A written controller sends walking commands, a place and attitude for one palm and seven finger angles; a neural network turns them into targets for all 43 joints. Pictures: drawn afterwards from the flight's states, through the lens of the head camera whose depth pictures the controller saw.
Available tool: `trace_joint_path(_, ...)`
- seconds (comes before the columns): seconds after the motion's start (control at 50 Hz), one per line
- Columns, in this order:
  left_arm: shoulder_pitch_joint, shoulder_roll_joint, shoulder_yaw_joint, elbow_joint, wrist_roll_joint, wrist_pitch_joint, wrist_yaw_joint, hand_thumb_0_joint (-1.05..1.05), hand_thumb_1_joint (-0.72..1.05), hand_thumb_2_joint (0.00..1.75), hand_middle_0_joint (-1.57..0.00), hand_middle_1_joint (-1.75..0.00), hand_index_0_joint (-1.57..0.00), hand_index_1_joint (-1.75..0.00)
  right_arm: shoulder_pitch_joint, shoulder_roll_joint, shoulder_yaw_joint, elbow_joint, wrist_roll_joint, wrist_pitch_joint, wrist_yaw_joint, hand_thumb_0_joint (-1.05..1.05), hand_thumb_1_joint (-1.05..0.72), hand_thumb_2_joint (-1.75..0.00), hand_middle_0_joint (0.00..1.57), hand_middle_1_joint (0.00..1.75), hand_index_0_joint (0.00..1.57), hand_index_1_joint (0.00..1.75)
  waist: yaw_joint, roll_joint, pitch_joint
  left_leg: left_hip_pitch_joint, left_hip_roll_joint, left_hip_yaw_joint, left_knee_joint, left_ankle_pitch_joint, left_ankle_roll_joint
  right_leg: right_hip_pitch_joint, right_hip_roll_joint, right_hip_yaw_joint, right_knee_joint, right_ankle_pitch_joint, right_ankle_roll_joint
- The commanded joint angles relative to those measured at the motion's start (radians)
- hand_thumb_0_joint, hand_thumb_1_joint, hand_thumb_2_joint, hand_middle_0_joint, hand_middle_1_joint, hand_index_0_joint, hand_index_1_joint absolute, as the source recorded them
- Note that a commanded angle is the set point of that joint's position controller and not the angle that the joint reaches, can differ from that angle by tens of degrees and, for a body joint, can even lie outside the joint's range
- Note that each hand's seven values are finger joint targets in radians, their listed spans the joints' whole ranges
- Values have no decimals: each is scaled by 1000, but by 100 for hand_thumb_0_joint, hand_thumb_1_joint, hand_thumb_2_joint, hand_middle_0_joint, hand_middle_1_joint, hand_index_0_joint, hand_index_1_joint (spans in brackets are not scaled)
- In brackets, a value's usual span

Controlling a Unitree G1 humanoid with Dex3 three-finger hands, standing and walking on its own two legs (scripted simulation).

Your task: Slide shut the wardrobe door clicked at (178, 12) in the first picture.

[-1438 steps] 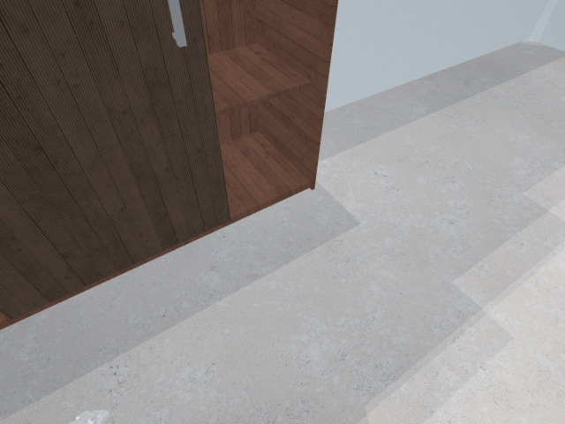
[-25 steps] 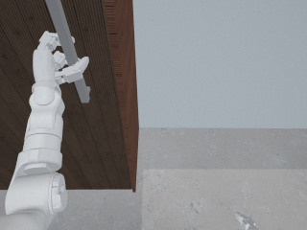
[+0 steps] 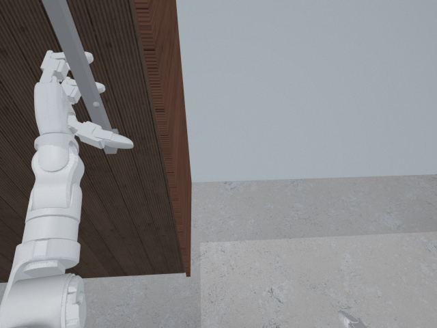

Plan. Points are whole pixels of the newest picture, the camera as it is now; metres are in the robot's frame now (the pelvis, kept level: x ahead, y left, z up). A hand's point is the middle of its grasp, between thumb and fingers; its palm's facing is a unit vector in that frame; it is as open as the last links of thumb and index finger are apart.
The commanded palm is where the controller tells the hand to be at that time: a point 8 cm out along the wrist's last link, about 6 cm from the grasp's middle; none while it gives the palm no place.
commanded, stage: slip the hand off the handle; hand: left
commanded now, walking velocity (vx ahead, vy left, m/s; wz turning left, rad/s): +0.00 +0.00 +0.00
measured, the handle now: (91, 83) +0.44 +0.25 +0.24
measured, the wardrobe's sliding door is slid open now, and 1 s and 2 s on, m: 0.00 0.00 0.00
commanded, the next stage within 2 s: draw the hand back to the body in 1.28 s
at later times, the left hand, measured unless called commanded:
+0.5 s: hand (54, 108) +0.38 +0.29 +0.22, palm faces +0.40 -0.91 -0.12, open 14.7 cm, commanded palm +0.35 +0.33 +0.22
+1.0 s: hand (31, 132) +0.33 +0.30 +0.22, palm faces +0.40 -0.91 -0.11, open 14.7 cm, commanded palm +0.28 +0.33 +0.22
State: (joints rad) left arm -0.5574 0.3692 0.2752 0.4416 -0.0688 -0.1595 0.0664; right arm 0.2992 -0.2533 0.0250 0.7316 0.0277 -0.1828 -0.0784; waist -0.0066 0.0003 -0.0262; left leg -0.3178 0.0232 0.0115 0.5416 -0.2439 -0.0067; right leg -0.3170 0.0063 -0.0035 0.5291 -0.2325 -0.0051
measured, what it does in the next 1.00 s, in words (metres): stands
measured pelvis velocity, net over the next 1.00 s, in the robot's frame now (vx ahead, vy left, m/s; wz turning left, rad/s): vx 0.03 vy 0.00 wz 0.01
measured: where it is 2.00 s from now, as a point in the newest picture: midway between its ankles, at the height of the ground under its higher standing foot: outside the picture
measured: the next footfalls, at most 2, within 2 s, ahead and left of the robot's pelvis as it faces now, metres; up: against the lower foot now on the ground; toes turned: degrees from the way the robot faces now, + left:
none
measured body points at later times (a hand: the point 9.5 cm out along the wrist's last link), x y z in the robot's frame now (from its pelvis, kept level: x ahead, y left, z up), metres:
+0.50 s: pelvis +0.03 +0.00 +0.00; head +0.02 +0.00 +0.45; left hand +0.36 +0.33 +0.23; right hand +0.19 -0.23 -0.09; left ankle +0.03 +0.12 -0.73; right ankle +0.03 -0.12 -0.73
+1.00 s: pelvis +0.03 +0.00 +0.00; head +0.01 +0.00 +0.45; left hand +0.30 +0.35 +0.22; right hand +0.19 -0.23 -0.09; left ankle +0.03 +0.12 -0.73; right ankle +0.03 -0.12 -0.73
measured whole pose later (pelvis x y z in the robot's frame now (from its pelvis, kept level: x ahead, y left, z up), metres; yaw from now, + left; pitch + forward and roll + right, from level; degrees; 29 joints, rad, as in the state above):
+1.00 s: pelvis +0.03 +0.00 +0.00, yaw +1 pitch +1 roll -1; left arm -0.23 0.40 0.46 0.10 -0.18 -0.01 -0.10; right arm 0.25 -0.24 0.04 0.67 0.03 -0.15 -0.11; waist 0.05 0.03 -0.07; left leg -0.30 0.02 0.00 0.59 -0.31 0.00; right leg -0.29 0.00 -0.01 0.56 -0.29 0.00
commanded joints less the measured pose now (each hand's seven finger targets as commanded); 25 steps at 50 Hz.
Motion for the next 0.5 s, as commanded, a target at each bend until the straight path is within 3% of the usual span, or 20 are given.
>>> trace_joint_path(0.0,-391,204,54,-277,-1,20,25,0,-55,20,-25,-115,-25,-115,-92,-127,-50,-159,1,-42,-14,0,-90,-90,20,30,20,30,16,37,-267,122,-15,7,-78,133,35,79,-8,-4,-87,120,-16)
trace_joint_path(0.02,-366,245,96,-288,6,28,30,0,-55,20,-25,-115,-25,-115,-92,-126,-50,-156,-2,-35,-14,0,-90,-90,20,30,20,30,29,32,-283,126,-15,5,-72,175,33,96,-5,-10,-75,154,-19)
trace_joint_path(0.06,-349,201,69,-327,5,46,29,0,-55,20,-25,-115,-25,-115,-99,-115,-47,-168,-2,-25,-11,0,-90,-90,20,30,20,30,28,31,-287,141,-15,7,-65,220,28,103,-6,-16,-61,202,-18)
trace_joint_path(0.12,-301,245,130,-371,-5,63,29,0,-55,20,-25,-115,-25,-115,-113,-116,-45,-179,-4,-8,-13,0,-90,-90,20,30,20,30,48,19,-298,142,-17,9,-59,261,27,131,-3,-18,-53,239,-18)
trace_joint_path(0.16,-286,223,117,-383,-9,76,24,0,-55,20,-25,-115,-25,-115,-122,-110,-41,-187,-2,3,-14,0,-90,-90,20,30,20,30,42,4,-278,140,-17,14,-58,255,27,125,-4,-19,-55,245,-14)
trace_joint_path(0.22,-276,261,154,-402,-5,79,13,0,-55,20,-25,-115,-25,-115,-131,-108,-39,-193,-3,16,-21,0,-90,-90,20,30,20,30,44,10,-265,139,-16,12,-57,261,27,126,-1,-19,-54,245,-17)
trace_joint_path(0.26,-300,229,111,-413,-6,79,-7,0,-55,20,-25,-115,-25,-115,-130,-107,-36,-198,-1,18,-22,0,-90,-90,20,30,20,30,30,33,-265,155,-17,9,-53,259,27,107,-2,-18,-54,244,-15)
trace_joint_path(0.32,-307,227,100,-407,-13,71,-47,0,-55,20,-25,-115,-25,-115,-124,-110,-38,-198,2,16,-28,0,-90,-90,20,30,20,30,18,42,-261,165,-19,0,-46,254,28,90,2,-18,-55,232,-17)
trace_joint_path(0.38,-304,249,115,-372,-29,67,-87,0,-55,20,-25,-115,-25,-115,-116,-114,-39,-188,5,15,-35,0,-90,-90,20,30,20,30,17,45,-261,164,-21,-9,-45,243,28,76,2,-20,-55,223,-17)
trace_joint_path(0.48,-289,337,192,-307,-58,68,-136,0,-55,20,-25,-115,-25,-115,-104,-127,-40,-180,10,15,-46,0,-90,-90,20,30,20,30,25,50,-247,128,-23,-9,-41,226,28,77,0,-18,-53,220,-17)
